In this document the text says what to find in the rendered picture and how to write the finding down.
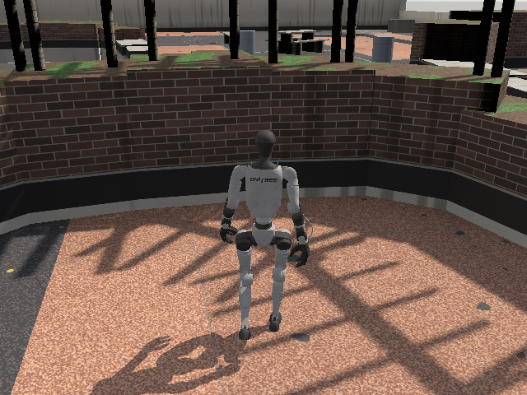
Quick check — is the left robot forearm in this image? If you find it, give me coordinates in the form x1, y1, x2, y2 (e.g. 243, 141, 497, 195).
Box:
221, 197, 235, 229

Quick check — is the right robot upper arm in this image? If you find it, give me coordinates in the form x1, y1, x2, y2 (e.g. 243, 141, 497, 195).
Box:
282, 166, 300, 214

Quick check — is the left robot upper arm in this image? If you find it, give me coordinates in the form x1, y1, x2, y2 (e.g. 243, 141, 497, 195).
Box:
226, 165, 248, 209

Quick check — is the robot right hand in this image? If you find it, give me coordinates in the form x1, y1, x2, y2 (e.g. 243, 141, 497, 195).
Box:
290, 243, 310, 267

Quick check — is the robot right foot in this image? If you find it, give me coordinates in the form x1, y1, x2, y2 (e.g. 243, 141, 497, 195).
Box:
269, 312, 282, 332

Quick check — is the humanoid robot head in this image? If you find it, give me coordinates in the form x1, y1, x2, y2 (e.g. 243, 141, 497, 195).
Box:
250, 130, 278, 170

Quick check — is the robot left hand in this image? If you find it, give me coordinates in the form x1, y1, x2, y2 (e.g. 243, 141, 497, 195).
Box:
220, 226, 238, 244

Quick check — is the right robot forearm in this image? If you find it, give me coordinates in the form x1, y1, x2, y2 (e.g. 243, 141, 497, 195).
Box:
291, 201, 308, 244

